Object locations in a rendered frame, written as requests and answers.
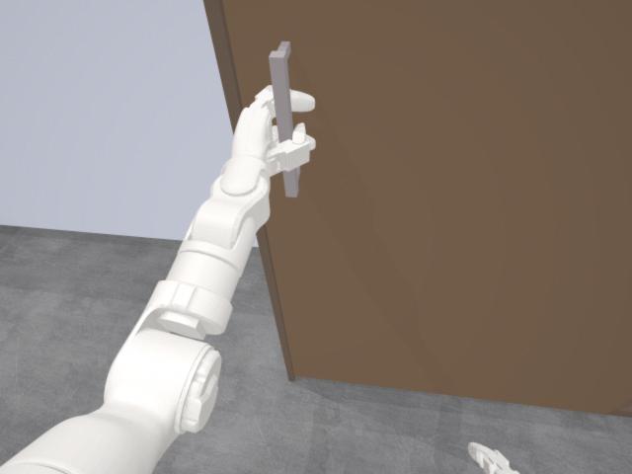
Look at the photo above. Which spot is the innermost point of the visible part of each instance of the handle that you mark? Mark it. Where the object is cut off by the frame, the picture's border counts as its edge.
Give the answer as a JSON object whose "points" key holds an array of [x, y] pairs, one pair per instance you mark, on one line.
{"points": [[279, 73]]}

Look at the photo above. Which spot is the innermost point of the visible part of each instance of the robot left upper arm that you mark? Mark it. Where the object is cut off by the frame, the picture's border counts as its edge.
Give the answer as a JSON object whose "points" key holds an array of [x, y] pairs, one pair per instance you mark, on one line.
{"points": [[163, 385]]}

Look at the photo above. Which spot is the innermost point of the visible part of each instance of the right robot hand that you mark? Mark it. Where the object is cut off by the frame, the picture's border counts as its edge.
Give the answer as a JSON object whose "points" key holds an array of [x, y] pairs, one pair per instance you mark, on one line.
{"points": [[492, 461]]}

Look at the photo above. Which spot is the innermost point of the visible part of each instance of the robot left forearm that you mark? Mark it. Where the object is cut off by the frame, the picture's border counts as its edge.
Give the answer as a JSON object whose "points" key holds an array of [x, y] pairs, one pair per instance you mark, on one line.
{"points": [[194, 300]]}

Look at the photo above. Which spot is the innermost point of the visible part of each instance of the left robot hand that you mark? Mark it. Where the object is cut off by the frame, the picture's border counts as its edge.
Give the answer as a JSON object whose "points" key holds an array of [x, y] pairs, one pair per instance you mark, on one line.
{"points": [[255, 135]]}

